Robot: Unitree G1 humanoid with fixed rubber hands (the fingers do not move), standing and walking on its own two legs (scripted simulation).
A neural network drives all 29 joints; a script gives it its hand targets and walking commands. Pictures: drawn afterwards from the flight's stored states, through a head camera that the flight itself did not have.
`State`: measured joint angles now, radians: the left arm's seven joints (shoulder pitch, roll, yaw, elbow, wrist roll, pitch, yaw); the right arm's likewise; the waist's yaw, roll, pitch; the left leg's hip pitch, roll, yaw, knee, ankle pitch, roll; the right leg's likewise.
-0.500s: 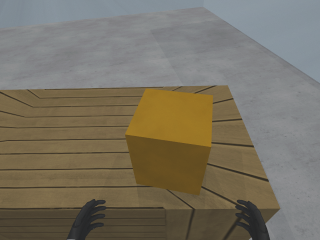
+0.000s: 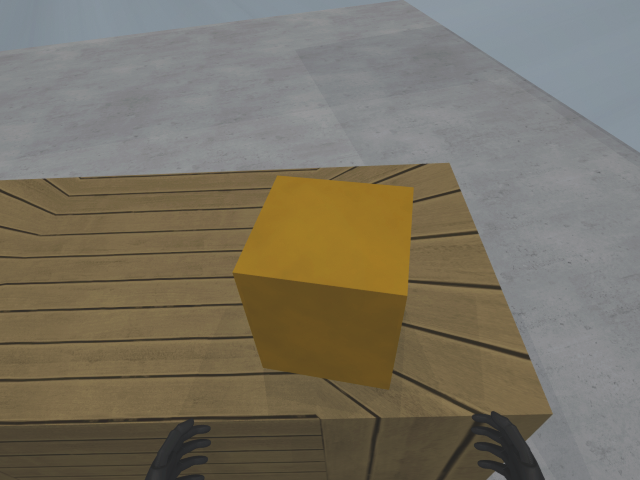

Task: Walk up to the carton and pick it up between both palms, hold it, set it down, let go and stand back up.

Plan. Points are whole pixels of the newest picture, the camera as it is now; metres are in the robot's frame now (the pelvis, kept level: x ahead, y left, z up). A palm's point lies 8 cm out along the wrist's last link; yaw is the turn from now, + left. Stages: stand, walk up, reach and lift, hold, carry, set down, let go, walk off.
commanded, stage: let go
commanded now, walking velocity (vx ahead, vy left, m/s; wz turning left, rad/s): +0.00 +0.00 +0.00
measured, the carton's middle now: (333, 283) +0.41 +0.02 -0.01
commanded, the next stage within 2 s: stand in 0.48 s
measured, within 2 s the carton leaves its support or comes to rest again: neither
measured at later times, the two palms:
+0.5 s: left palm out of the picture +0.15 +0.22 -0.08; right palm out of the picture +0.14 -0.23 -0.08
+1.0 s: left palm out of the picture +0.03 +0.26 -0.11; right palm out of the picture +0.05 -0.25 -0.13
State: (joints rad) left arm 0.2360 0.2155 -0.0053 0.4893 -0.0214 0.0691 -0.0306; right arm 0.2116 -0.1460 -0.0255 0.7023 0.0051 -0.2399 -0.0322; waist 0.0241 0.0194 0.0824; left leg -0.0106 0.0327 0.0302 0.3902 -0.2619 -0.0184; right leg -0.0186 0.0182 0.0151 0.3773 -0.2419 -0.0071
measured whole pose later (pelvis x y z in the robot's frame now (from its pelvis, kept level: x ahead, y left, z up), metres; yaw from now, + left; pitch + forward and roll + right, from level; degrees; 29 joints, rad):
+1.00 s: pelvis -0.03 +0.00 -0.01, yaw +2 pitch -4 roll +0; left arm 0.35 0.25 0.00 0.72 0.01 -0.02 0.01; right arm 0.30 -0.25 -0.01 0.80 -0.02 -0.02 0.00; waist 0.01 0.03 0.04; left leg -0.17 0.01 0.01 0.51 -0.26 -0.01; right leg -0.17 0.00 -0.01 0.50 -0.26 0.00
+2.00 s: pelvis -0.06 +0.01 -0.01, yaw +2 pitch -2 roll +0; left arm 0.38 0.21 0.01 0.89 0.01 -0.01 0.02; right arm 0.36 -0.23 -0.01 0.91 -0.01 0.00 -0.02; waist 0.00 0.03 0.03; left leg -0.27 0.00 0.01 0.53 -0.23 0.01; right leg -0.27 -0.02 0.00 0.53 -0.23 0.01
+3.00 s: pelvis -0.01 +0.01 +0.00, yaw +1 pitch -2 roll +0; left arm 0.33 0.18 0.00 0.99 0.00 -0.01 0.05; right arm 0.30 -0.20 0.01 0.99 0.00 0.00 -0.04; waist 0.00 0.01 0.05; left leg -0.16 0.00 0.02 0.47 -0.27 0.00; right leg -0.17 -0.01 0.01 0.47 -0.27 0.01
